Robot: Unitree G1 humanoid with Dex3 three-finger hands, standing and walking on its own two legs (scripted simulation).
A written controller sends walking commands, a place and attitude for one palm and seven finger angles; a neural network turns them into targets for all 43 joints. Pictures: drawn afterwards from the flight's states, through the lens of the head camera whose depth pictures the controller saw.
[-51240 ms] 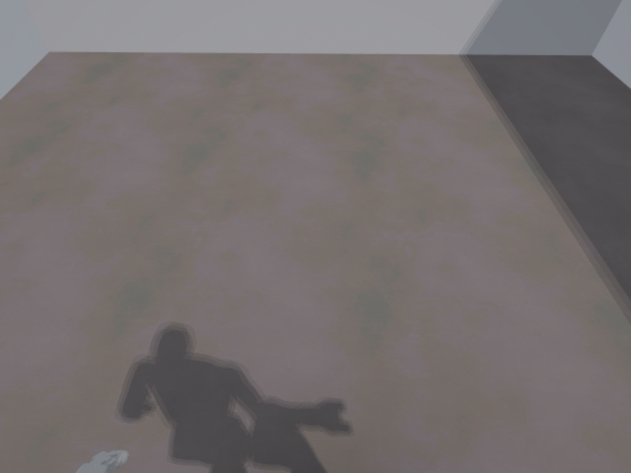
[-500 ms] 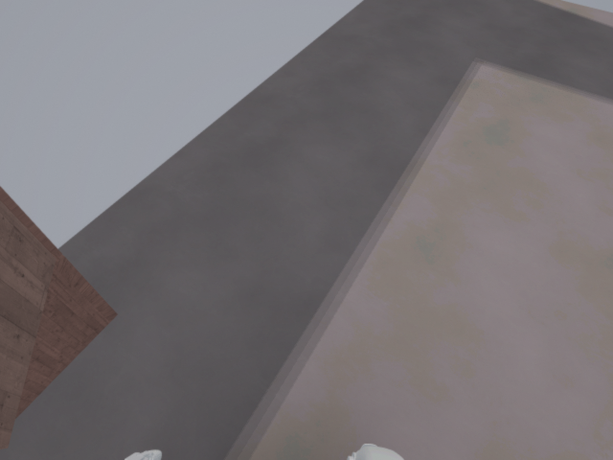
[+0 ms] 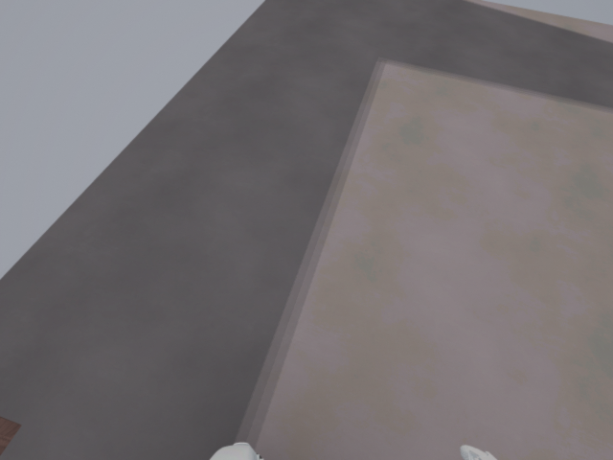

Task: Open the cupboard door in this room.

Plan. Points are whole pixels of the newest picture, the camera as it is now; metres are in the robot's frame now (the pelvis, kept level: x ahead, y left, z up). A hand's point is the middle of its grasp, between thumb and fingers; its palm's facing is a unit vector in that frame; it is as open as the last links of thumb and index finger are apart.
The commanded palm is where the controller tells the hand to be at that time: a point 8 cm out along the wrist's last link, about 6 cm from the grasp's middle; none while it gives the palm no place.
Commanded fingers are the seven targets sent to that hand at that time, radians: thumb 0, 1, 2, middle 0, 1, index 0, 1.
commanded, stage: walk to a spot facing it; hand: left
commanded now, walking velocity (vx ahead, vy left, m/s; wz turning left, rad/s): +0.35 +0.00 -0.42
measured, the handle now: out of the picture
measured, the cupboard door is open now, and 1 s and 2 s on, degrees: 41 41 41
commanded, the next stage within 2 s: turn to face it in 0.80 s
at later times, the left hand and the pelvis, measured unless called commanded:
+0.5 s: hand (285, 291) +0.41 +0.06 -0.15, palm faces -0.25 -0.94 -0.21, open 7.4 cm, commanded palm none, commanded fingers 0.00 0.90 0.90 -0.20 -0.30 -0.20 -0.30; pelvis +0.22 -0.08 +0.00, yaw -13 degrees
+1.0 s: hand (304, 302) +0.40 +0.03 -0.17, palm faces -0.10 -0.99 -0.14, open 7.4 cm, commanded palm none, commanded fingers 0.00 0.90 0.90 -0.20 -0.30 -0.20 -0.30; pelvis +0.48 -0.13 -0.01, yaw -12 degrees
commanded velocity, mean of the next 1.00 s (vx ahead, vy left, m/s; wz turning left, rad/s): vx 0.30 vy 0.00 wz -0.03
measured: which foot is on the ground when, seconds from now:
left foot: down 0.00-0.44, up 0.46-0.96, down 0.98-1.00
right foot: up 0.00-0.42, down 0.44-0.96, up 0.98-1.00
